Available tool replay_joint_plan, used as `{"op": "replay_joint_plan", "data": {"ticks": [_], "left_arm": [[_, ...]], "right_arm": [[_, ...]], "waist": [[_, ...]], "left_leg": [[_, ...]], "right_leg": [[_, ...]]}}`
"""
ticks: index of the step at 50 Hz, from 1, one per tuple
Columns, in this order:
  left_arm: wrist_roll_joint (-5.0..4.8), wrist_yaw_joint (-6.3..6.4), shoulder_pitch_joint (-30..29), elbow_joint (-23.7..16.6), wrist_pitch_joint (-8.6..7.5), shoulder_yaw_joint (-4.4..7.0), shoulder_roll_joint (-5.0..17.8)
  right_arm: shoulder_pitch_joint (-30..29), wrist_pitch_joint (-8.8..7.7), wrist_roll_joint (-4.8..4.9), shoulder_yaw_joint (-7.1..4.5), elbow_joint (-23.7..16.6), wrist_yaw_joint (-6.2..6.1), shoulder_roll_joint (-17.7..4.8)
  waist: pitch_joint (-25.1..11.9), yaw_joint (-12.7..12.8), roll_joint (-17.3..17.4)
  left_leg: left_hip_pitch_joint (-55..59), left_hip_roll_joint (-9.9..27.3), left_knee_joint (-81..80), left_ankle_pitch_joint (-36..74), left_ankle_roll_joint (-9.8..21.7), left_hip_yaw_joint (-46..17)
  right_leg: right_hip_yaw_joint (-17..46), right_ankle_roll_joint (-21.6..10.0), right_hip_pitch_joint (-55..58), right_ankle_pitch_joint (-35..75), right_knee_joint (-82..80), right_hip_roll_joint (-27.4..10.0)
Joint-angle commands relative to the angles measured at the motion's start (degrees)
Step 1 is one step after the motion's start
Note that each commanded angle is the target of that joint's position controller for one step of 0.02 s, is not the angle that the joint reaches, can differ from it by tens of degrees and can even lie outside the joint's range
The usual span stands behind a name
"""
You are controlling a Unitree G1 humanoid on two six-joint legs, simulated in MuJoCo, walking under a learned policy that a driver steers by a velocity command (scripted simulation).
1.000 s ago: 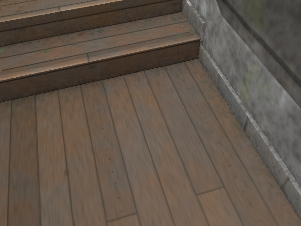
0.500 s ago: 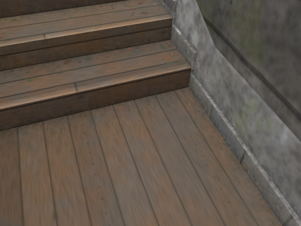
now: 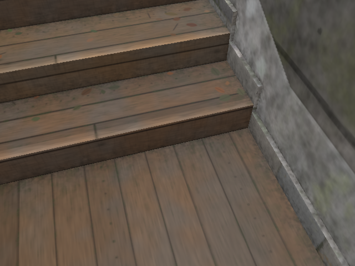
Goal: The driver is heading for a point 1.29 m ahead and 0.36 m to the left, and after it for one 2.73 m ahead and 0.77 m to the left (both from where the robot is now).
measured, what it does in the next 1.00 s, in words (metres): walks ahead: left foot, then right foot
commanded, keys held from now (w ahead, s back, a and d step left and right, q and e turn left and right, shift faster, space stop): w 0.78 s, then no key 0.22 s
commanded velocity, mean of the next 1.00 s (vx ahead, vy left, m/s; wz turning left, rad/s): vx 0.46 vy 0.00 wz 0.00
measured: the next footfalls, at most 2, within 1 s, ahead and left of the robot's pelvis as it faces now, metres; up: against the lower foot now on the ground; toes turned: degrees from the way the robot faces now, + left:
left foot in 0.36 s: +0.40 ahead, +0.16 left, +0.00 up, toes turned +2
right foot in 0.82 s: +0.62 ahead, -0.04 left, +0.00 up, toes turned -4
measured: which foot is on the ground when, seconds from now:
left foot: up 0.00-0.34, down 0.36-0.84, up 0.86-1.00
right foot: down 0.00-0.38, up 0.40-0.80, down 0.82-1.00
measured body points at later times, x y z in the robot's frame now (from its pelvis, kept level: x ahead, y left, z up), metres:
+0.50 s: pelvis +0.30 +0.07 +0.00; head +0.34 +0.09 +0.45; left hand +0.36 +0.34 -0.14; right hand +0.42 -0.19 -0.11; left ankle +0.36 +0.16 -0.73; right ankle +0.20 -0.07 -0.63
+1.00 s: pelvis +0.54 +0.05 +0.02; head +0.58 +0.03 +0.46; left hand +0.62 +0.31 -0.11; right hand +0.60 -0.21 -0.14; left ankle +0.50 +0.17 -0.67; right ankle +0.58 -0.04 -0.73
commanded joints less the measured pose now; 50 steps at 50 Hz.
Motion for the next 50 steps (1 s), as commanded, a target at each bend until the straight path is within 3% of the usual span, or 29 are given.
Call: {"op": "replay_joint_plan", "data": {"ticks": [1, 3, 5, 8, 12, 15, 17, 18, 19, 20, 21, 22, 23, 25, 28, 32, 35, 37, 38, 39, 40, 41, 42, 43, 44, 45, 47, 48, 50], "left_arm": [[-0.31, -0.69, 0.0, -1.4, -1.8, 0.71, 4.0], [-0.24, -0.74, 1.2, 0.1, -2.48, 1.17, 6.0], [-0.43, -0.26, 2.9, 1.4, -2.51, 1.55, 7.3], [-0.87, 0.96, 7.6, 3.1, -2.01, 1.46, 7.8], [-1.42, 1.61, 12.5, 5.4, -0.42, 2.18, 10.2], [-1.04, 1.98, 13.1, 6.3, 0.98, 2.61, 11.0], [-1.15, 1.79, 11.0, 6.1, 1.25, 2.75, 11.5], [-0.4, 1.87, 10.7, 5.4, 1.06, 2.01, 9.5], [-0.29, 1.16, 16.1, 4.0, -0.5, -0.01, 3.4], [1.68, 0.39, 18.6, 4.3, -1.63, 1.17, 5.7], [1.4, 0.37, 13.8, 3.9, -1.58, 1.62, 6.0], [1.4, 0.07, 8.8, 3.1, -1.77, 1.25, 6.0], [1.84, -0.19, 6.9, 3.0, -1.39, 1.23, 5.7], [3.03, -0.45, 8.7, 3.6, 0.79, 1.1, 4.8], [2.39, -0.41, 8.0, 4.1, 2.71, 0.67, 2.7], [2.28, 0.0, -2.9, 1.6, 2.81, -0.27, 1.4], [1.05, -0.11, -6.2, 1.3, 1.66, -0.23, 2.6], [0.24, 0.25, -7.6, 0.5, 1.09, -0.13, 3.7], [0.93, 0.51, -7.9, 0.0, 0.87, 0.34, 4.9], [1.68, 0.73, -6.0, 0.2, 0.75, 0.32, 4.5], [1.85, 1.27, -1.5, 1.7, 0.53, 0.38, 3.7], [2.84, 2.19, 6.2, 4.3, -0.3, 1.0, 5.0], [4.06, 2.63, 16.3, 5.6, -1.41, 2.18, 9.6], [3.65, 2.88, 17.7, 5.7, -1.15, 3.84, 16.8], [1.84, 2.56, 12.8, 5.3, -0.62, 2.79, 11.8], [1.75, 2.11, 7.7, 3.6, -1.01, 1.57, 7.8], [0.99, 2.17, 4.3, 4.0, -1.66, -0.52, 2.1], [0.97, 2.49, 3.9, 4.8, -1.79, -1.14, 1.2], [1.01, 2.77, 5.4, 6.8, -2.05, -1.14, 3.0]], "right_arm": [[0.5, 1.48, 0.13, -0.25, -6.6, -0.92, 0.1], [-1.5, 1.84, -0.89, -0.69, -7.7, -1.07, -1.1], [-5.6, 1.16, -1.76, -0.63, -9.2, -0.88, -1.5], [-13.7, 0.29, -1.37, -0.3, -10.9, -0.2, -1.0], [-20.7, 0.13, -0.51, -0.59, -13.0, 1.23, -1.9], [-21.8, -0.65, -0.79, -1.13, -13.9, 2.69, -3.1], [-11.3, -1.13, -1.41, -2.78, -10.9, 2.48, -5.9], [0.3, -1.19, -1.8, -4.53, -7.4, 1.82, -10.1], [8.2, -0.71, -2.34, -5.75, -6.0, 1.12, -15.4], [14.2, 0.32, -5.9, -4.56, -4.5, 0.18, -12.8], [8.3, 0.9, -5.22, -4.48, -5.0, -0.2, -11.7], [2.8, 0.92, -4.13, -3.46, -6.0, -0.48, -7.9], [0.2, 0.93, -3.5, -2.68, -6.0, -0.47, -5.5], [-1.1, 0.56, -2.35, -1.93, -5.3, -0.16, -3.7], [0.3, -1.27, -2.4, -2.29, -3.2, 0.77, -5.1], [1.6, -0.91, -1.88, -2.55, -1.1, 1.08, -5.7], [3.0, -1.1, -2.47, -3.19, 0.4, 0.79, -7.4], [4.2, -1.54, -2.01, -3.47, 2.1, 0.68, -8.2], [3.4, -1.56, -1.13, -3.36, 2.8, 0.43, -8.4], [3.1, -1.24, -1.25, -3.41, 3.2, 0.28, -8.5], [4.2, -1.17, -1.34, -3.07, 4.6, 0.19, -7.6], [4.8, -1.07, -1.15, -2.48, 5.4, -0.2, -6.2], [3.5, -1.02, -1.13, -1.4, 4.0, -0.59, -3.6], [11.0, -0.44, 0.18, -0.52, 4.1, -0.4, 1.4], [8.7, 0.64, -1.91, -1.75, 5.8, -0.72, -4.5], [5.0, 0.86, -1.76, -1.87, 4.7, -0.57, -4.4], [1.5, 2.07, -2.76, -1.4, 5.2, -0.61, -1.9], [1.2, 2.8, -3.3, -1.06, 5.6, -0.48, -0.9], [0.8, 3.61, -3.31, -0.41, 5.7, -0.02, 1.0]], "waist": [[-0.8, -2.8, -3.9], [0.8, -4.0, -2.3], [0.8, -3.2, -3.4], [0.7, 0.1, -2.8], [2.7, 3.2, -3.7], [2.9, 2.7, -5.3], [-2.9, -2.9, -5.9], [-9.9, -7.2, -3.1], [-19.6, -7.1, 9.0], [-28.2, -7.3, 14.4], [-20.0, -4.7, 10.5], [-11.3, -3.9, 4.6], [-6.2, -1.9, 2.6], [-3.6, 1.1, 4.7], [-1.3, 2.9, 5.4], [4.5, 0.5, 4.6], [4.6, -1.5, 4.5], [5.7, -1.7, 3.9], [6.6, -1.4, 3.3], [5.7, -0.4, 2.3], [4.2, 1.3, 1.0], [0.0, 4.0, -0.3], [-6.1, 7.9, -5.9], [-7.8, 4.5, -21.8], [-5.6, 2.3, -10.8], [-4.8, 1.3, -6.3], [-2.6, -0.4, -5.3], [-2.6, -1.0, -7.0], [-3.8, -1.6, -7.5]], "left_leg": [[-11.2, 6.5, 0.4, 3.1, 0.5, -1.9], [-12.9, 7.6, -5.8, 8.6, 0.0, -1.6], [-12.8, 7.7, -14.9, 17.4, -0.6, 0.1], [-8.7, 5.0, -31.4, 29.0, -0.8, 2.3], [-12.8, 3.6, -41.4, 26.5, -0.4, 1.6], [-10.9, 1.7, -45.6, 17.5, 2.4, 3.0], [5.1, -2.0, -48.4, 15.9, 5.0, 6.2], [22.8, 1.0, -45.1, 20.8, 7.9, 2.0], [49.3, 16.1, -46.6, 16.2, 17.3, -22.1], [51.6, 22.5, -56.3, 18.0, 17.5, -38.7], [45.9, 18.5, -57.4, 13.8, 15.0, -30.4], [36.0, 16.6, -58.3, 14.3, 13.3, -22.9], [27.5, 14.5, -60.4, 17.5, 11.1, -17.8], [19.0, 11.9, -63.4, 23.1, 9.5, -11.7], [16.0, 10.2, -66.4, 25.6, 10.2, -6.8], [15.8, 8.6, -70.1, 16.5, 10.1, -3.6], [19.4, 9.3, -70.1, 13.9, 11.1, -4.4], [21.1, 10.4, -69.9, 12.9, 11.2, -4.8], [21.9, 10.3, -68.5, 14.8, 10.9, -5.0], [23.1, 9.8, -65.0, 19.0, 10.7, -4.3], [22.5, 8.4, -58.8, 28.2, 10.1, -2.2], [20.3, 5.2, -48.6, 36.0, 8.7, 1.1], [14.0, 1.4, -33.8, 29.0, 6.4, 4.6], [-1.8, -8.5, -17.6, -2.9, 4.0, 7.5], [-2.8, -4.8, -11.7, -9.2, 4.6, 1.1], [-1.6, -2.7, -11.7, -6.2, 3.8, -0.2], [0.4, -0.7, -19.3, -1.8, 1.7, -0.6], [2.5, -1.2, -22.5, 0.4, 0.6, 0.4], [7.5, -2.5, -29.9, 3.4, -0.7, 1.4]], "right_leg": [[17.6, -11.0, 5.6, 3.8, -19.4, -16.7], [14.0, -10.4, 2.2, 8.5, -20.4, -15.4], [9.1, -9.3, 1.6, 12.7, -20.1, -12.7], [5.9, -6.6, 4.0, 12.9, -19.2, -10.6], [8.9, -6.0, 17.0, 9.5, -15.9, -15.3], [9.8, -4.6, 22.7, 16.8, -10.5, -17.8], [7.1, -2.4, 21.4, 32.6, 0.2, -14.9], [4.6, -0.6, 12.7, 30.3, 13.8, -11.7], [2.1, 3.5, -12.1, 6.5, 38.6, -3.1], [7.3, 1.8, -15.5, -22.1, 49.1, 2.4], [9.8, 0.7, -20.2, -16.0, 52.9, -1.6], [9.1, 0.5, -20.0, -10.2, 49.5, -4.4], [9.0, 0.7, -17.0, -7.7, 44.8, -6.5], [8.0, 1.9, -9.5, -7.1, 39.9, -7.1], [6.1, 2.5, -7.0, -5.3, 32.9, -6.8], [3.4, 3.6, -7.4, 1.2, 15.3, -7.2], [2.8, 3.6, -4.8, 5.3, 6.5, -6.7], [2.9, 3.4, -2.6, 5.7, 4.1, -6.6], [1.7, 3.1, -2.2, 4.0, 2.8, -5.8], [0.4, 2.6, 0.0, 2.3, 1.1, -4.8], [-0.2, 2.1, 6.4, 1.4, -2.0, -3.3], [1.4, 0.4, 16.0, 1.6, -4.5, -3.4], [14.3, -3.1, 25.4, -2.5, -8.1, -14.9], [38.5, -11.7, 32.6, 8.2, -14.6, -29.6], [35.9, -12.6, 27.8, 19.3, -12.8, -28.4], [26.3, -11.1, 24.8, 31.5, -10.1, -25.2], [15.0, -7.9, 21.6, 45.2, -10.3, -19.4], [11.7, -6.7, 20.4, 49.6, -10.5, -17.4], [8.4, -6.4, 18.9, 50.9, -10.9, -15.8]]}}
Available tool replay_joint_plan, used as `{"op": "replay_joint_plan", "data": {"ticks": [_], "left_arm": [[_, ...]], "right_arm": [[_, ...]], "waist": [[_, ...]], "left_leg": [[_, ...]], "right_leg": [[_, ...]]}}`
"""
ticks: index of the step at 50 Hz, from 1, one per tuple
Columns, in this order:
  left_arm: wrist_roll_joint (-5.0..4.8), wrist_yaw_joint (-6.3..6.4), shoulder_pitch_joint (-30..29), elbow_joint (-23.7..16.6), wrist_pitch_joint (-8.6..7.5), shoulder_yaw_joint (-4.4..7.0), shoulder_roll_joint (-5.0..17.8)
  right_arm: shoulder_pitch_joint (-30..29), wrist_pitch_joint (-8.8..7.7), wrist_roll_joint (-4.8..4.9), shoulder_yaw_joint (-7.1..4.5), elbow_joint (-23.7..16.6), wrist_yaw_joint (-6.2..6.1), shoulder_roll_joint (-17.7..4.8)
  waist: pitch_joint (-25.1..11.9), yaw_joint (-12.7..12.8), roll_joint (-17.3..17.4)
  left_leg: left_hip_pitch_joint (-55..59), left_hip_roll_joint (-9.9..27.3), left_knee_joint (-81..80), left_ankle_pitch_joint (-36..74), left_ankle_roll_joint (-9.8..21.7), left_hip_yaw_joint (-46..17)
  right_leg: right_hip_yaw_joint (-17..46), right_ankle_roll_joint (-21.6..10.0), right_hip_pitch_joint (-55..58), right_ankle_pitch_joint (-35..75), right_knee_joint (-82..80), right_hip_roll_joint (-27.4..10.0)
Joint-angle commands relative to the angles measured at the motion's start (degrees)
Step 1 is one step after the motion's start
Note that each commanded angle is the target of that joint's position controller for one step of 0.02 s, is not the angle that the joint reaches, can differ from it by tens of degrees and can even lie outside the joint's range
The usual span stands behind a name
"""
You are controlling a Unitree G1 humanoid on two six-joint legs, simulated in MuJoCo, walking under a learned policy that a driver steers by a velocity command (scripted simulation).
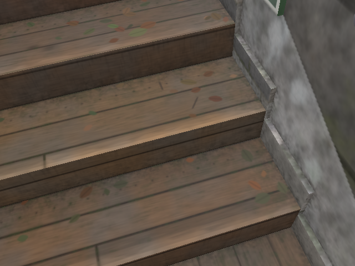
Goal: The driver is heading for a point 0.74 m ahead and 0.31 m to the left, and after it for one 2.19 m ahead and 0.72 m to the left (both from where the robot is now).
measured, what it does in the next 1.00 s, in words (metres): walks ahead: left foot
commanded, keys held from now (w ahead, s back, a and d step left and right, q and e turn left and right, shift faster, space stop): no key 0.54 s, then w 0.44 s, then w+q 0.02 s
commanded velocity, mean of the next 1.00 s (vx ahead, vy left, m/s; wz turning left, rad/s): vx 0.18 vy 0.00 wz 0.00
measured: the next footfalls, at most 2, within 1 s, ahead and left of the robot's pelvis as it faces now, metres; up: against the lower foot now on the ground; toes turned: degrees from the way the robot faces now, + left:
left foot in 0.16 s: +0.15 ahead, +0.14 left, +0.00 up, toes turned -2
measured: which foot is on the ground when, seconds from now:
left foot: up 0.00-0.14, down 0.16-1.00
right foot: down 0.00-0.96, up 0.98-1.00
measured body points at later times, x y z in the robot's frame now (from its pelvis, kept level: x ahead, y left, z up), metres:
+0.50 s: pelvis +0.08 +0.05 -0.01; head +0.10 +0.06 +0.44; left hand +0.13 +0.31 -0.16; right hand +0.18 -0.21 -0.14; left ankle +0.11 +0.14 -0.75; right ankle +0.04 -0.09 -0.75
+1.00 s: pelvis +0.16 +0.06 -0.02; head +0.17 +0.06 +0.43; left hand +0.15 +0.29 -0.17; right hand +0.23 -0.20 -0.15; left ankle +0.11 +0.13 -0.75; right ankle +0.04 -0.08 -0.72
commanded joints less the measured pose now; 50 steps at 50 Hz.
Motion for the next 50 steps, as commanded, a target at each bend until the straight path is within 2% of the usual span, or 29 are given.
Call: {"op": "replay_joint_plan", "data": {"ticks": [1, 4, 6, 8, 9, 10, 11, 12, 14, 17, 18, 19, 21, 23, 27, 28, 30, 32, 35, 37, 39, 41, 43, 45, 46, 47, 48, 49, 50], "left_arm": [[-0.6, 0.32, 1.9, 0.3, -0.35, -0.25, 4.7], [-1.57, 0.43, 2.7, 2.2, 0.2, -0.57, 5.9], [-2.33, 0.39, 1.8, 3.0, 0.49, -0.99, 5.6], [-1.92, 0.51, 2.4, 3.6, 0.36, -0.67, 6.3], [-1.57, 0.52, 2.9, 3.5, 0.55, -0.58, 6.1], [-1.43, 0.62, 6.9, 4.1, 0.97, -0.86, 3.7], [-1.01, 1.29, 9.0, 5.7, 1.9, -1.94, -0.1], [-0.7, 1.68, 7.3, 5.8, 2.37, -1.52, 2.1], [-0.79, 1.87, 5.6, 5.2, 2.87, -0.39, 5.0], [-0.79, 2.06, 6.0, 6.1, 3.48, -0.54, 3.8], [0.6, 1.89, 1.5, 4.3, 3.36, -0.02, 8.6], [0.81, 1.85, 1.6, 4.7, 3.15, -0.04, 8.3], [-0.62, 1.65, 4.0, 6.5, 3.07, -0.99, 4.6], [-0.3, 2.07, 4.7, 7.6, 3.54, -1.05, 5.3], [-0.28, 2.44, 1.8, 7.3, 3.85, -1.2, 6.6], [-1.47, 2.64, 4.0, 8.3, 4.78, -2.16, 3.0], [-0.49, 2.6, 2.9, 7.7, 5.63, -1.92, 4.5], [0.22, 2.2, 2.8, 6.9, 5.71, -1.88, 5.2], [0.64, 1.68, 4.6, 7.0, 4.69, -2.21, 4.7], [-0.08, 0.92, 5.6, 6.9, 3.57, -2.19, 4.5], [0.14, 0.83, 7.3, 6.8, 2.29, -2.3, 4.6], [-0.05, 0.98, 7.3, 6.3, 1.55, -1.54, 6.7], [-0.83, 1.16, 9.7, 6.6, 1.38, -0.46, 8.2], [-0.04, 0.91, 10.7, 6.4, 1.27, 0.06, 7.7], [0.53, 0.74, 9.0, 5.5, 1.07, 0.35, 8.0], [0.52, 0.48, 5.4, 4.1, 0.88, 0.3, 7.3], [0.17, 0.18, 1.2, 2.2, 0.52, 0.32, 6.4], [-0.71, -0.17, 0.2, 0.7, 0.4, 0.18, 5.4], [-0.19, 0.01, -0.6, 0.1, 0.79, 0.34, 5.0]], "right_arm": [[5.5, 1.05, -0.53, 0.81, 0.2, 0.59, 0.8], [1.4, 1.13, 0.36, 1.69, 0.1, 0.55, 0.3], [0.7, 1.16, 0.54, 2.08, 0.6, 0.14, 0.2], [-1.4, 1.3, -0.26, 1.64, 0.4, -0.58, -3.3], [-1.2, 1.15, -0.34, 1.43, 0.1, -1.06, -5.6], [-2.6, 1.1, 0.3, 1.15, 0.1, -1.33, -7.7], [-4.4, 1.51, 1.35, 0.73, 1.1, -1.2, -7.1], [-4.5, 1.52, 1.61, 0.89, 1.1, -0.99, -5.0], [-4.1, 1.15, 1.83, 1.31, 2.3, -1.24, -3.5], [-3.6, 1.15, 1.66, 1.19, 3.8, -1.83, -3.5], [-10.8, 2.39, 2.81, -0.64, 1.2, -1.97, -8.9], [-10.5, 3.07, 2.3, -0.31, 0.8, -2.29, -7.0], [-6.7, 3.39, 1.81, 0.19, 2.1, -2.09, -4.3], [-7.3, 3.8, 1.19, 0.26, 2.2, -1.7, -4.2], [-10.6, 3.29, 1.79, -0.06, 1.5, -1.73, -5.9], [-2.9, 2.39, 1.33, 0.99, 5.3, -2.42, -3.8], [-4.8, 2.41, 1.58, 0.1, 5.8, -2.64, -7.4], [-6.0, 2.95, 1.38, -0.54, 5.3, -2.26, -8.8], [-5.0, 2.86, 1.35, -0.89, 4.9, -1.55, -8.0], [-3.9, 1.86, 1.04, -0.99, 4.8, -1.16, -7.5], [-6.0, 1.59, 1.36, -0.48, 3.7, -0.86, -5.0], [-5.8, 0.52, 1.12, 0.02, 3.2, -0.12, -2.9], [-5.7, -1.06, 0.13, 0.1, 2.1, 0.52, -2.5], [-5.5, -2.24, 0.14, 0.5, 1.2, 0.82, -1.6], [-4.5, -2.52, 1.03, 0.55, 1.0, 0.67, -1.5], [0.3, -2.68, 1.23, 0.43, 2.2, 0.4, -1.4], [6.9, -2.66, 0.55, -0.53, 3.5, 0.06, -4.4], [16.1, -2.35, 0.2, -2.31, 5.8, -0.5, -10.0], [19.8, -2.31, 0.07, -2.8, 6.8, -0.47, -12.0]], "waist": [[-8.7, -2.0, -9.1], [-9.2, -0.8, -10.9], [-8.3, -1.7, -9.5], [-5.9, -2.0, -4.9], [-5.0, -1.4, -2.7], [-3.5, 1.4, 2.0], [-2.9, 1.9, 3.6], [-0.3, 0.3, 0.8], [-1.6, 0.7, 2.3], [-3.2, 0.8, 1.5], [0.3, 1.5, 5.7], [-2.6, 0.9, 3.3], [-4.6, 0.6, -0.2], [-4.6, 0.9, 0.2], [-6.2, 1.4, -1.4], [-8.7, 0.4, -5.7], [-3.9, 0.8, -1.8], [-1.1, 1.3, 1.9], [1.2, 1.7, 2.8], [2.0, 1.7, 1.8], [2.2, 2.1, -1.7], [2.4, 1.5, -10.0], [3.6, 1.2, -13.3], [3.5, 0.6, -10.7], [2.9, -0.3, -9.2], [1.1, -3.1, -8.0], [-1.9, -6.3, -2.0], [-6.1, -8.4, 8.7], [-5.0, -9.0, 11.8]], "left_leg": [[2.0, 0.6, -10.4, 3.9, -2.0, -0.8], [7.7, 0.5, -19.5, 10.1, -2.1, 0.7], [13.4, 0.9, -26.5, 17.0, -1.5, 0.7], [18.6, 4.1, -31.8, 23.2, -1.3, -3.3], [20.2, 8.4, -32.2, 28.5, -0.8, -7.0], [18.0, 10.6, -31.0, 32.5, 1.3, -8.8], [12.1, 9.7, -31.5, 24.9, 2.5, -9.3], [10.2, 8.0, -32.9, 22.7, 2.0, -9.1], [11.4, 6.8, -32.9, 27.3, 1.6, -8.4], [13.6, 6.9, -33.1, 29.9, 2.0, -8.6], [12.5, 2.5, -31.8, 27.7, 1.8, -5.5], [14.2, 2.7, -31.9, 27.7, 2.2, -5.8], [16.5, 3.5, -31.6, 29.8, 3.4, -6.6], [17.1, 3.4, -31.1, 33.1, 3.6, -6.8], [16.9, 3.9, -31.1, 32.2, 3.6, -7.1], [18.0, 7.3, -34.1, 25.5, 4.0, -10.5], [13.4, 5.9, -37.5, 4.2, 4.9, -12.4], [11.0, 6.3, -40.4, -10.9, 6.6, -15.0], [10.2, 8.3, -41.5, -17.7, 8.7, -18.0], [9.4, 7.9, -41.0, -17.0, 9.2, -17.6], [7.5, 4.3, -37.0, -9.2, 8.1, -13.0], [4.8, -0.5, -28.6, 0.6, 6.5, -6.1], [-1.2, -2.7, -22.1, 4.6, 5.3, -0.8], [-3.7, -1.4, -22.3, 3.6, 5.2, 1.0], [-0.8, -1.6, -24.3, 4.1, 5.0, 1.0], [7.6, -2.2, -28.0, 5.3, 5.7, 0.1], [20.2, 1.0, -27.2, 20.4, 7.2, -5.5], [35.7, 8.8, -28.8, 32.4, 11.3, -16.4], [39.5, 18.0, -32.3, 48.8, 17.1, -27.5]], "right_leg": [[5.4, -8.3, 9.9, 47.6, -2.7, -12.2], [4.4, -7.0, 7.9, 40.2, -2.4, -11.4], [4.8, -5.2, 4.2, 27.8, -1.8, -11.0], [6.2, -1.0, -0.9, 5.6, -1.9, -8.0], [6.1, 0.5, -3.2, -4.6, -1.8, -6.3], [5.7, 1.4, -2.0, -7.5, -3.0, -3.9], [5.0, 2.0, 3.5, -7.3, -3.8, -3.8], [5.2, 2.4, 3.9, -5.3, -2.1, -3.9], [5.5, 2.8, 5.8, -2.2, -0.9, -4.5], [5.0, 3.5, 6.6, -2.6, -0.9, -4.5], [3.0, 4.8, 1.4, -4.3, -0.3, -2.9], [2.7, 5.1, 1.4, -4.4, -0.3, -2.9], [2.2, 5.6, 1.6, -4.6, 0.6, -3.1], [1.7, 5.9, 1.1, -4.0, 0.7, -3.6], [1.6, 6.6, 1.7, -5.6, 0.9, -4.2], [3.7, 5.0, 6.2, -6.4, -0.4, -5.1], [2.1, 4.0, 5.2, -13.9, 2.2, -3.4], [0.8, 2.9, 1.8, -18.0, 5.4, -1.8], [0.8, 0.7, -0.9, -18.0, 6.7, -1.3], [2.4, -0.5, 0.4, -16.4, 5.3, -1.6], [7.0, -1.7, 4.2, -15.5, 0.2, -3.8], [13.7, -2.7, 7.8, -16.3, -5.0, -7.4], [20.3, -5.3, 13.2, -8.4, -7.1, -13.4], [19.1, -7.4, 16.8, 4.8, -3.6, -15.4], [16.2, -6.9, 15.5, 10.9, -1.0, -14.1], [11.8, -5.4, 11.0, 18.4, 4.4, -11.2], [5.6, -2.7, 2.0, 23.5, 17.6, -5.7], [0.0, 0.4, -15.8, 7.0, 33.8, -0.1], [0.5, 0.1, -28.4, -26.3, 46.0, 2.7]]}}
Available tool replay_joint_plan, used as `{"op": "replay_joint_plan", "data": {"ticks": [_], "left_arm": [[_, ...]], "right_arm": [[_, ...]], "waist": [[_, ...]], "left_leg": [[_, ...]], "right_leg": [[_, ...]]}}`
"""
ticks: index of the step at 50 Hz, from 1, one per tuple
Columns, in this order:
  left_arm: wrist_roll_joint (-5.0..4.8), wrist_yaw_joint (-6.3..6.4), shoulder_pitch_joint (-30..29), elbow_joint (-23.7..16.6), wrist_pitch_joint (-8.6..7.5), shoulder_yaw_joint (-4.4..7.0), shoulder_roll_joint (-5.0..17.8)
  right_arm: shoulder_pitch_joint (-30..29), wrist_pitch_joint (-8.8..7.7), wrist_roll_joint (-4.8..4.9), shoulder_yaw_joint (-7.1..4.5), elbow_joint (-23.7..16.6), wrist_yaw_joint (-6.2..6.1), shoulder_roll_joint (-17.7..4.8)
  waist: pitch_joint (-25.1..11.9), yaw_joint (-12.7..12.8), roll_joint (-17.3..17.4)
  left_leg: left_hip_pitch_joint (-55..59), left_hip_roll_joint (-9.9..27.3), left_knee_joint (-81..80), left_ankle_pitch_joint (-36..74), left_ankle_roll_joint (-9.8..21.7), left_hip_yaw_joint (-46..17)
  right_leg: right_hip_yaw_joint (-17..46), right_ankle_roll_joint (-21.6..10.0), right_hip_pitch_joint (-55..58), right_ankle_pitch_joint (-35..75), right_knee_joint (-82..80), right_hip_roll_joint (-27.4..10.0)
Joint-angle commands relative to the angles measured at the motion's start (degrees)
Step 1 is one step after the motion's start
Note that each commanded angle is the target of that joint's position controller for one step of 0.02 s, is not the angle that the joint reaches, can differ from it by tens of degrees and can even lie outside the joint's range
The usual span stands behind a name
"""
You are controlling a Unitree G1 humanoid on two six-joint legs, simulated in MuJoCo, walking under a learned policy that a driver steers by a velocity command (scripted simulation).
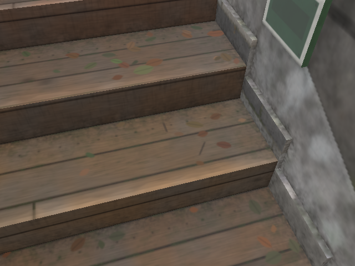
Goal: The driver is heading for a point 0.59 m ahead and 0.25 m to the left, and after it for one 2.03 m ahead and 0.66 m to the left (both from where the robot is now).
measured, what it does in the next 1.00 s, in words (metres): climbs, turning left: right foot, then left foot 0.16 m higher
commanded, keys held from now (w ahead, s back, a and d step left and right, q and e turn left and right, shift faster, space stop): w+q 1.00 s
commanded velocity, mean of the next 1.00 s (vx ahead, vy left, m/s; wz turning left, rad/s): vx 0.48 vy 0.00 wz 0.47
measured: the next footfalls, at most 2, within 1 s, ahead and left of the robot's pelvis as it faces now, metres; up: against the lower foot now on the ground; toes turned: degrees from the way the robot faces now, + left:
right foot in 0.26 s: +0.20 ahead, -0.10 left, +0.00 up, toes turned +4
left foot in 0.76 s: +0.38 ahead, +0.23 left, +0.16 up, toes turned +28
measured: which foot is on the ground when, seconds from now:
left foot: down 0.00-0.24, up 0.26-0.74, down 0.76-1.00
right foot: up 0.00-0.24, down 0.26-0.76, up 0.78-1.00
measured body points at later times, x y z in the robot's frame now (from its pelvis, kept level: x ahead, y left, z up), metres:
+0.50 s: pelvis +0.14 +0.00 +0.01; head +0.16 -0.01 +0.46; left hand +0.03 +0.22 -0.13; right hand +0.35 -0.16 -0.11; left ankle +0.13 +0.12 -0.41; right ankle +0.16 -0.11 -0.73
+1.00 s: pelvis +0.37 +0.19 +0.13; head +0.38 +0.21 +0.58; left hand +0.41 +0.48 +0.04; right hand +0.46 -0.06 +0.00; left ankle +0.34 +0.21 -0.57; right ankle +0.52 +0.05 -0.30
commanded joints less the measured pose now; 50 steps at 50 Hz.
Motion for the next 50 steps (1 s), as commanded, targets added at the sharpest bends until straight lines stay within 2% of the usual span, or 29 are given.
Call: {"op": "replay_joint_plan", "data": {"ticks": [1, 3, 5, 10, 12, 13, 14, 15, 16, 17, 19, 21, 23, 27, 31, 32, 34, 36, 37, 38, 39, 40, 41, 42, 43, 44, 47, 48, 50], "left_arm": [[0.25, 0.15, -9.4, -7.7, -0.57, 1.73, 5.3], [-0.11, -0.53, -11.8, -9.6, -0.56, 1.69, 4.5], [0.3, -0.87, -12.0, -10.2, 0.22, 1.58, 3.7], [-1.0, 1.42, -2.5, -9.3, 3.27, 2.01, 4.9], [0.52, 2.76, 10.7, -5.4, 2.84, 3.19, 6.5], [1.31, 3.77, 18.0, -3.8, 1.23, 4.08, 11.0], [0.52, 3.65, 15.1, -2.7, 0.37, 3.08, 10.6], [0.09, 2.78, 2.9, -6.3, 0.47, 3.5, 12.7], [-1.82, 1.75, -7.1, -8.4, 0.44, 2.5, 7.5], [-2.03, 1.06, -9.1, -8.4, -0.14, 1.68, 5.1], [-0.58, 0.66, -3.6, -5.8, -1.29, 1.48, 5.4], [0.2, 0.83, 5.2, -2.1, -2.35, 1.88, 5.6], [0.16, 0.62, 8.0, -0.5, -3.0, 1.44, 4.9], [0.57, 0.57, 5.2, -1.6, -3.59, 0.45, 6.5], [-0.13, 1.69, 8.3, -1.8, -3.1, 1.76, 8.8], [-0.94, 2.16, 6.9, -3.6, -3.01, 2.71, 10.8], [-1.93, 2.11, 7.6, -3.9, -1.74, 1.49, 5.8], [-1.13, 2.79, 11.1, -3.5, -1.06, 2.51, 11.4], [-1.09, 2.09, 8.7, -4.7, -0.35, 3.36, 15.0], [-1.45, 0.26, 6.4, -6.9, -0.82, 4.25, 17.3], [-2.49, -1.9, 2.1, -13.2, -1.78, 4.56, 16.3], [-0.38, -4.99, -3.1, -18.7, -3.32, 4.23, 10.9], [1.41, -5.17, -1.1, -19.3, -3.19, 4.18, 6.4], [-0.36, -8.33, 0.7, -13.8, -2.61, 4.21, 6.3], [1.2, -8.41, -1.3, -16.6, -4.02, 3.7, 6.4], [2.1, -7.48, -1.5, -19.1, -4.69, 2.57, 3.6], [-1.01, -4.91, -4.6, -21.0, -2.37, 0.53, 3.8], [-1.15, -4.27, -5.6, -21.3, -2.08, 0.04, 3.6], [-1.79, -5.19, -10.4, -23.8, -1.82, -2.52, 0.1]], "right_arm": [[18.6, -0.36, -0.46, -2.9, 2.4, -0.32, -12.6], [10.3, -0.28, 0.2, -1.89, -0.8, -0.23, -8.8], [5.9, -0.56, 0.37, -1.39, -2.3, -0.53, -8.2], [3.4, -0.64, 1.26, -1.61, -2.6, -0.85, -10.0], [-2.7, 0.03, 2.01, -1.52, -4.6, -0.95, -8.8], [-7.4, -0.28, 1.29, 0.1, -8.1, -0.26, -2.8], [-4.0, -0.24, -0.83, 1.84, -7.6, 0.02, 4.9], [9.9, 1.11, -0.55, 1.02, -7.3, 0.61, 1.2], [9.0, 2.58, -2.04, 0.28, -6.8, 0.84, -2.5], [6.3, 3.41, -2.77, 0.35, -8.0, 1.5, -1.5], [3.7, 4.84, -2.64, 0.99, -10.6, 1.7, 1.3], [-5.0, 5.92, -0.82, 2.57, -16.7, 0.03, 6.9], [-10.9, 6.2, 0.3, 3.17, -23.0, -1.58, 7.5], [-20.1, 6.7, -0.55, 3.36, -32.5, -1.99, 4.8], [-22.8, 8.84, -1.4, 4.7, -36.5, -0.95, 7.9], [-20.5, 9.13, -1.43, 4.69, -35.9, -0.1, 6.7], [-24.0, 8.64, -0.55, 4.52, -35.7, 1.06, 5.1], [-16.3, 7.79, -0.35, 4.21, -33.1, 1.24, 6.4], [-4.5, 7.73, 1.23, 3.14, -29.6, 1.47, 4.6], [2.5, 6.92, 1.44, 1.84, -28.6, 1.72, 0.6], [5.2, 6.7, 1.4, -0.27, -26.7, 1.19, -4.3], [3.6, 7.63, 0.52, -3.47, -25.2, 0.3, -13.5], [-2.0, 7.52, 0.29, -4.57, -24.2, 0.14, -15.4], [16.1, 5.37, -1.97, -3.52, -17.2, 2.36, -14.5], [17.9, 3.83, -0.9, -3.28, -9.4, 4.1, -13.1], [15.4, 2.53, -1.26, -2.41, -6.2, 5.59, -9.8], [0.5, 2.51, -4.34, 1.06, -6.4, 7.68, -1.7], [0.0, 1.24, -3.35, 1.14, -6.4, 7.65, -1.8], [12.1, -0.19, -4.39, 1.45, -1.8, 6.01, -2.9]], "waist": [[0.4, -5.6, 7.8], [3.8, -1.1, 3.0], [5.1, 1.1, 5.3], [-6.6, 7.6, 11.9], [-9.0, 15.5, 6.3], [-9.0, 18.2, -7.1], [-4.8, 10.7, -9.8], [-5.2, -0.6, -15.3], [3.7, -3.5, -8.7], [8.3, -3.2, -5.4], [7.2, -2.2, -2.1], [6.7, 0.1, -2.9], [7.6, -0.1, -3.6], [5.0, -2.0, 0.0], [5.0, -1.2, 0.6], [2.1, -1.6, 0.5], [2.8, 3.0, 0.7], [-8.5, -1.1, -7.6], [-15.9, -5.3, -14.6], [-21.7, -8.6, -15.4], [-21.4, -10.3, -5.5], [-23.3, -8.1, 13.3], [-23.1, -3.0, 8.7], [1.2, -12.2, 3.1], [1.5, -6.9, 8.7], [-1.3, -2.7, 5.8], [-3.3, 7.4, 0.3], [-2.4, 9.3, 1.8], [-1.9, 5.8, 5.7]], "left_leg": [[23.1, 23.3, -8.7, 46.9, 15.8, -27.4], [12.2, 20.4, -14.6, 30.0, 12.5, -23.3], [3.0, 15.3, -18.0, 30.3, 10.7, -17.5], [-1.5, 10.1, -3.9, 64.6, 7.2, -11.0], [-11.6, 5.8, 14.4, 54.2, 5.1, -10.7], [-23.3, -2.4, 36.2, 29.5, 2.8, -7.5], [-31.0, -5.4, 53.7, -4.8, 3.4, -10.2], [-31.5, -1.8, 57.8, -5.4, 3.6, -9.5], [-34.3, 2.5, 61.7, -1.9, 2.7, -5.6], [-37.5, 3.3, 66.6, -1.6, 1.6, -3.8], [-41.2, 4.5, 76.1, 3.7, 0.8, -2.1], [-56.4, 3.0, 97.1, 0.4, 2.1, -1.5], [-68.8, 4.6, 103.8, -4.0, 3.1, -6.7], [-69.5, 4.9, 95.0, -5.8, 2.4, -5.1], [-70.2, 8.6, 83.7, -2.6, 0.3, -0.6], [-64.9, 10.8, 73.7, -4.3, 0.1, 1.4], [-48.1, 10.3, 51.2, -8.2, 1.7, 10.9], [-29.0, 1.5, 44.0, -15.5, 5.4, 17.5], [-22.2, -1.9, 41.0, -14.2, 6.8, 14.9], [-12.3, -4.3, 30.6, -13.7, 8.4, 7.4], [0.5, 2.1, 17.6, -21.0, 11.2, -16.5], [5.8, 12.8, -7.9, -34.6, 10.9, -52.0], [5.0, 17.5, -16.3, -37.0, 6.9, -61.9], [-3.8, 14.0, -9.4, -28.5, -0.9, -50.9], [-2.4, 14.0, -6.1, -6.3, -0.1, -41.2], [-2.2, 11.9, -0.7, 2.6, 1.0, -32.8], [-16.0, 10.8, -2.8, 3.4, 0.2, -20.3], [-19.9, 7.8, -3.9, 4.3, -3.4, -15.4], [-16.5, 6.2, -5.1, 5.0, -3.1, -15.9]], "right_leg": [[0.3, -2.9, -35.2, -9.2, 28.2, 0.8], [1.0, -3.4, -32.0, -1.6, 21.0, -2.6], [-3.0, -1.9, -24.0, 3.8, 13.6, -0.2], [-5.5, -1.9, 0.0, 12.8, -1.1, 5.8], [-6.8, -2.9, 15.9, 20.0, -12.0, 4.9], [9.2, -5.9, 21.8, 12.8, -23.8, -8.6], [21.2, -5.2, 15.1, 15.4, -25.3, -17.7], [35.8, -11.0, 4.4, -14.5, -33.1, -24.0], [33.8, -11.5, -3.8, -28.3, -35.0, -22.2], [24.0, -10.3, -9.9, -25.2, -34.4, -18.5], [12.6, -9.4, -12.4, -12.9, -31.9, -15.7], [11.9, -11.1, -7.2, -10.6, -31.0, -17.5], [8.9, -9.3, -2.8, -9.2, -31.7, -18.9], [-1.4, -5.1, -3.4, -8.2, -35.7, -15.9], [-3.4, -8.4, 0.6, -2.7, -38.8, -14.4], [-5.4, -8.9, 3.3, 2.8, -40.9, -14.1], [-12.6, -11.4, 2.8, 23.3, -46.7, -11.7], [-15.5, -11.7, 12.9, 94.4, -29.4, -15.1], [-15.9, -10.2, 18.6, 113.8, -15.3, -17.6], [-15.7, -8.5, 16.7, 111.4, -0.5, -17.0], [-14.4, -3.6, -7.6, 83.3, 20.2, -11.3], [-4.2, 0.2, -26.4, 13.7, 40.9, 0.6], [9.9, -0.2, -32.9, 16.9, 58.4, -0.3], [26.8, -4.7, -53.0, 33.3, 67.2, 8.8], [22.0, -6.0, -58.6, 32.4, 75.1, 9.1], [21.8, -8.6, -61.1, 30.7, 78.2, 10.0], [14.2, -10.1, -62.6, 31.8, 76.5, 3.5], [9.3, -9.8, -60.6, 31.0, 75.9, 1.4], [4.8, -9.5, -68.3, 22.8, 88.5, 2.9]]}}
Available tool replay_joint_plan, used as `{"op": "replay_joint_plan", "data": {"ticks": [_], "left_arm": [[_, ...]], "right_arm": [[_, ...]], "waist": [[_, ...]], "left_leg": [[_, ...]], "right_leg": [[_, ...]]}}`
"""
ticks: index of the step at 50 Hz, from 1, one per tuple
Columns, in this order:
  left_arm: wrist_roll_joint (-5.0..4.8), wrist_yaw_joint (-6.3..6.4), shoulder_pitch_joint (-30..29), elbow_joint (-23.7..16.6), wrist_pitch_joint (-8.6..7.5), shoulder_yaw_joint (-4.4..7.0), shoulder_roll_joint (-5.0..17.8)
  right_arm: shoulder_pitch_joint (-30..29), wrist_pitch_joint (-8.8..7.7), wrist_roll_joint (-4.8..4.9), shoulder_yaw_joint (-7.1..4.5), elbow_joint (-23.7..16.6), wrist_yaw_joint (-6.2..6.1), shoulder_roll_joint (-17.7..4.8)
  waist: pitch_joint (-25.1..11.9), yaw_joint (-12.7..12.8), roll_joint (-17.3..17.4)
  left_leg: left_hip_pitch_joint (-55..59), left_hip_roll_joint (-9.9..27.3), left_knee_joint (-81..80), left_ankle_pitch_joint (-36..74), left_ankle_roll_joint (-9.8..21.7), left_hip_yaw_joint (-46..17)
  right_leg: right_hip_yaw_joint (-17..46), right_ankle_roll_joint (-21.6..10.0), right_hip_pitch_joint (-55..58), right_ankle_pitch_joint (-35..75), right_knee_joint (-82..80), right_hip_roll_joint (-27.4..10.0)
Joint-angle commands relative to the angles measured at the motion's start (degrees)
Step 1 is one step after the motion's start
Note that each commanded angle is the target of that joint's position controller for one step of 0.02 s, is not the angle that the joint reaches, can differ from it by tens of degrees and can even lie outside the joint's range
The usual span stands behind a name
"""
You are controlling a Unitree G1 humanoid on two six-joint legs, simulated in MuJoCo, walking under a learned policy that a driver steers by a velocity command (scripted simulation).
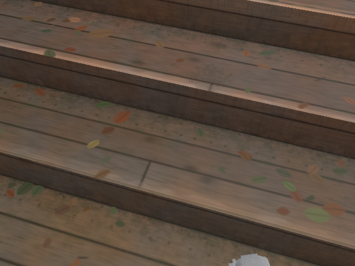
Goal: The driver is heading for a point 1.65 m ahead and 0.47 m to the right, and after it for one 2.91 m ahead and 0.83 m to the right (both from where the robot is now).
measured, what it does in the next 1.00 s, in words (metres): climbs: right foot 0.16 m higher, then left foot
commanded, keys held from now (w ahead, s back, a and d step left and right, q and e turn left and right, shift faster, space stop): w+q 0.04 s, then w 0.22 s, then w+e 0.74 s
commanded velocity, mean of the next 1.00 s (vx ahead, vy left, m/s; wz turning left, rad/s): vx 0.50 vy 0.00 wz -0.14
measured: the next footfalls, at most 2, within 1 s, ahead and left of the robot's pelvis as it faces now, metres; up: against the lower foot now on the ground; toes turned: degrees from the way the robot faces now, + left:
right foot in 0.22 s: +0.33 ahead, -0.08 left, +0.16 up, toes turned +6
left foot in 0.64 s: +0.49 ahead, +0.20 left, +0.16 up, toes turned +1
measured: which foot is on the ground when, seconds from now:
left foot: down 0.00-0.26, up 0.28-0.62, down 0.64-1.00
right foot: up 0.00-0.20, down 0.22-0.66, up 0.68-0.94, down 0.96-1.00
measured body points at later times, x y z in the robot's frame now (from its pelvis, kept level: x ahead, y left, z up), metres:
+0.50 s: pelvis +0.34 +0.02 +0.17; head +0.34 +0.03 +0.62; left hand +0.21 +0.22 +0.02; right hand +0.61 -0.15 +0.12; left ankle +0.42 +0.18 -0.40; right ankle +0.29 -0.08 -0.55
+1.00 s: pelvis +0.63 +0.04 +0.23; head +0.63 +0.05 +0.68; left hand +0.90 +0.18 +0.17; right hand +0.54 -0.19 +0.09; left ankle +0.48 +0.19 -0.50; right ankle +0.69 -0.05 -0.39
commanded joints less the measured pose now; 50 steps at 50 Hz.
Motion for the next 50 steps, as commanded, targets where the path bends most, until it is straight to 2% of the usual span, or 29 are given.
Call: {"op": "replay_joint_plan", "data": {"ticks": [1, 4, 6, 9, 11, 12, 13, 14, 15, 16, 17, 18, 19, 20, 24, 26, 30, 31, 32, 33, 34, 35, 36, 37, 39, 43, 47, 49, 50], "left_arm": [[-0.54, -0.09, -0.7, -4.0, 0.33, -3.18, -2.6], [-1.17, 0.78, -12.5, -9.1, 2.07, -2.92, 1.5], [0.09, 1.54, -20.4, -13.2, 4.69, -2.81, 1.1], [-0.44, -1.48, -18.5, -15.3, 7.49, -1.54, 4.2], [-1.42, -1.57, -8.7, -12.7, 7.57, -1.32, 5.8], [-1.83, -0.55, 6.7, -8.0, 7.3, -0.7, 6.6], [-0.97, -1.09, 25.9, -0.6, 6.53, 0.8, 8.8], [1.77, -1.28, 42.6, 8.8, 5.61, 1.92, 9.2], [3.45, -0.24, 41.6, 8.6, 3.54, 1.59, 9.1], [2.82, -0.32, 30.2, 9.2, 1.73, 1.6, 9.5], [-0.27, 4.65, 20.6, 13.7, 2.09, 1.98, 0.9], [0.98, 5.76, 16.3, 13.2, 1.34, 0.05, -3.5], [1.31, 1.96, 6.3, 12.7, 1.92, -1.41, -6.5], [1.18, 1.28, 6.1, 13.4, 0.89, -2.37, -9.7], [3.98, -0.08, 5.0, 11.2, -2.23, -0.36, 0.8], [0.98, -0.52, 3.4, 8.7, -2.53, 0.81, 6.6], [-0.77, -0.03, 14.8, 11.4, -3.03, 3.16, 9.3], [2.48, -1.11, 21.6, 13.3, -2.45, 3.34, 8.1], [1.66, -2.34, 17.6, 12.8, -1.21, 4.26, 9.1], [3.84, -3.3, 31.8, 15.0, -1.56, 1.38, -2.4], [3.4, -4.6, 27.4, 13.3, -2.16, -0.13, -6.6], [1.65, -4.8, 16.1, 9.8, -1.19, 0.53, -2.8], [-0.06, -4.13, 6.4, 5.7, -0.41, 0.01, -4.7], [0.52, -2.67, 2.4, 3.3, 0.72, -0.34, -4.9], [1.58, -2.01, -4.8, -3.3, 3.72, -2.91, -9.2], [-0.23, -2.13, -13.6, -12.4, 7.67, -4.01, -1.5], [-0.36, -4.16, 2.0, -4.6, 8.88, -3.29, 1.6], [-0.66, -0.68, 17.1, 0.8, 8.74, -0.24, 6.3], [-1.33, 1.61, 28.2, 4.6, 8.42, 0.74, 10.2]], "right_arm": [[1.7, -3.43, -2.03, 0.96, -0.8, -0.78, -1.9], [6.1, -4.14, -2.66, 1.77, -0.3, 0.47, -4.4], [7.6, -4.43, 0.5, 2.08, -1.6, 1.21, -4.8], [4.7, -6.39, 4.19, 0.07, -3.8, 1.98, -11.5], [1.4, -6.47, 5.78, -2.35, -5.5, 2.96, -17.7], [0.1, -5.37, 2.84, -3.05, -3.8, 3.47, -17.2], [7.0, -4.41, -1.99, -2.57, -3.7, 3.65, -11.8], [2.1, -3.49, -1.87, -1.58, -4.6, 4.24, -5.9], [-6.9, -3.17, 3.58, -2.46, -7.1, 3.4, -7.2], [-12.7, -3.65, 4.47, -1.73, -10.2, 1.3, -4.6], [-25.4, -4.47, 1.37, 1.83, -21.0, -3.99, 7.7], [-23.5, -3.53, 1.17, 2.85, -22.7, -4.81, 8.0], [-15.2, -0.79, 0.78, 2.77, -17.2, -3.26, 0.3], [-14.7, -0.14, 0.59, 3.21, -16.8, -3.72, 1.2], [-23.3, -2.31, 2.03, 3.61, -21.6, -3.85, -1.7], [-21.8, -1.71, 1.73, 3.93, -21.6, -2.8, 0.0], [-29.5, 1.81, 2.48, 2.27, -24.2, -4.2, -3.6], [-24.1, 1.23, 3.9, 1.82, -22.1, -4.46, -4.9], [-12.6, 0.15, 4.09, 0.61, -17.7, -6.5, -6.5], [2.2, -0.99, 3.33, -0.99, -13.9, -7.87, -10.2], [7.0, -1.15, 1.62, -2.29, -11.8, -7.03, -12.5], [10.8, -0.57, -1.43, -3.73, -8.6, -7.19, -13.2], [9.1, -0.44, -1.48, -2.47, -5.3, -6.76, -8.1], [6.4, -0.42, -1.12, 0.41, -3.0, -5.66, 1.6], [0.2, -0.29, -0.8, 3.02, 1.1, -3.96, 8.7], [-21.9, -1.91, -3.36, -0.04, -4.5, -2.4, -4.9], [-15.0, -5.59, 3.08, -3.49, -6.4, -2.55, -18.3], [-5.6, -2.71, -2.48, -2.81, -6.9, -0.8, -13.0], [1.3, -1.54, -7.35, -1.03, -9.8, 1.85, -6.9]], "waist": [[3.4, 3.0, 3.2], [2.8, -0.4, 5.0], [2.2, -1.3, 8.1], [-1.8, 3.8, 11.8], [-1.1, 6.6, 15.4], [-8.9, 10.6, 11.7], [-31.1, 10.8, -4.2], [-27.2, 15.7, -21.6], [-12.0, 17.2, -7.9], [0.4, 10.8, -3.9], [1.5, 3.3, 1.8], [3.6, -1.7, 8.0], [-3.6, -2.1, 4.7], [-2.2, -3.4, 3.4], [-2.2, -3.7, -0.3], [-1.8, -5.6, -1.5], [-1.3, -2.0, -1.8], [-7.0, -0.1, 0.1], [-5.7, -4.4, -2.3], [-25.0, -0.7, 6.3], [-19.6, -4.3, 18.4], [-10.0, -9.3, 9.1], [-3.7, -8.4, 8.9], [-4.8, -5.7, 6.2], [1.1, 0.7, 3.2], [-1.9, 10.3, 1.5], [-4.3, 13.6, 7.5], [-13.7, 11.5, 10.0], [-31.1, 10.1, -5.9]], "left_leg": [[-0.5, 9.2, -20.4, 6.9, -6.1, -17.3], [-2.3, 8.7, -25.4, 11.5, -3.5, -16.6], [0.4, 12.3, -30.1, 27.8, 0.3, -19.4], [6.1, 16.6, -31.4, 99.6, 2.7, -14.1], [22.5, 23.3, -19.7, 130.7, 3.0, -15.6], [17.0, 22.6, -5.8, 138.8, -0.1, -14.9], [2.9, 18.9, 10.7, 115.6, -4.3, -17.7], [-20.4, -0.2, 42.5, 16.9, -9.9, -18.8], [-34.1, -3.8, 61.8, 15.9, -5.7, -20.7], [-45.4, -2.0, 71.0, 16.8, -3.6, -20.0], [-34.8, 1.8, 70.3, 9.7, -3.2, -12.5], [-34.0, 4.8, 64.6, 8.9, -2.5, -11.1], [-41.2, 6.2, 65.5, 8.6, 2.1, -14.7], [-41.2, 8.2, 63.2, 6.4, 2.7, -13.5], [-14.7, 12.7, 37.9, 15.3, -1.5, 0.7], [5.3, 12.0, 30.8, 19.0, -8.4, 2.9], [0.8, 5.2, -13.1, 16.2, -10.0, 7.8], [9.6, 5.9, -19.0, 30.4, -8.3, 4.1], [15.9, 8.6, -33.2, 34.0, -6.8, -0.2], [52.2, 23.6, -10.6, 70.3, 7.4, -8.6], [61.8, 35.6, -13.5, 82.4, 21.2, -24.7], [52.3, 36.9, -17.4, 65.8, 16.0, -23.4], [45.5, 36.9, -20.7, 51.8, 13.9, -20.1], [41.5, 35.2, -22.5, 46.0, 11.0, -14.9], [25.7, 28.7, -28.2, 31.5, 5.5, -5.7], [-19.3, 20.0, -52.0, 16.6, 4.8, 7.6], [18.4, 27.3, -31.6, 106.3, 5.9, 10.4], [12.8, 26.0, -2.4, 114.9, 6.6, 9.9], [-6.1, 19.5, 18.8, 67.8, 2.7, 2.8]], "right_leg": [[-8.7, -0.5, -10.6, -6.8, 12.0, -0.3], [-14.3, 4.3, -2.8, -3.0, -5.6, -1.8], [-21.2, 5.8, 2.7, -12.2, -17.2, -1.3], [-29.1, 6.6, 23.9, -18.2, -35.4, 5.8], [-26.8, 6.6, 24.9, -26.0, -54.3, 7.5], [-18.0, 3.1, 42.9, -19.1, -59.2, 6.1], [3.1, -9.3, 76.1, 8.1, -57.5, -1.8], [31.4, -20.5, 87.9, 4.6, -75.4, -15.1], [37.7, -14.8, 75.2, -17.0, -83.8, -12.7], [33.0, -13.5, 65.6, -20.0, -82.9, -13.5], [23.1, -8.5, 53.9, -18.4, -86.2, -12.0], [15.3, -5.0, 47.6, -23.9, -90.2, -8.8], [11.7, -7.6, 50.2, -18.5, -87.8, -8.5], [8.2, -5.8, 45.9, -15.3, -90.0, -5.8], [-5.3, -2.5, 24.1, -4.3, -96.5, 0.9], [-7.3, -4.0, 13.6, 4.9, -99.2, -0.5], [1.9, -7.1, 53.1, 35.1, -89.0, -6.3], [-0.9, -4.2, 61.5, 47.8, -80.1, -4.0], [0.7, -2.2, 61.9, 43.3, -69.2, -3.3], [-1.6, 0.4, 43.8, 20.1, -53.5, -3.5], [-9.1, 4.4, 13.7, -33.5, -21.7, 7.2], [-7.5, 2.5, -0.5, -32.6, 4.8, 4.5], [-9.9, -0.7, -15.1, -34.2, 20.6, 3.8], [-9.2, -3.7, -18.2, -33.8, 22.8, 2.2], [-8.2, -8.7, -17.7, -34.8, 14.3, -1.6], [-17.4, -3.0, 27.4, -19.6, -24.4, -4.5], [-24.2, 2.9, 26.4, -23.0, -48.8, 6.1], [-13.0, -3.2, 50.0, -6.0, -60.0, 10.0], [15.9, -14.7, 75.8, -1.1, -74.3, 0.7]]}}
Keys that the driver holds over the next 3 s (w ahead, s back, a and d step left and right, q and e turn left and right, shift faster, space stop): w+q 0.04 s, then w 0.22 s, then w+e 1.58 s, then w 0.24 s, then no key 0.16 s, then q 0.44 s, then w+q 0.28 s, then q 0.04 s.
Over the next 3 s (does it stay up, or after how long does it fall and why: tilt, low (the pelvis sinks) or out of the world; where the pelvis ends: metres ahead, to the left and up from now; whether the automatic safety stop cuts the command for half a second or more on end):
stays up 1.43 -0.40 0.67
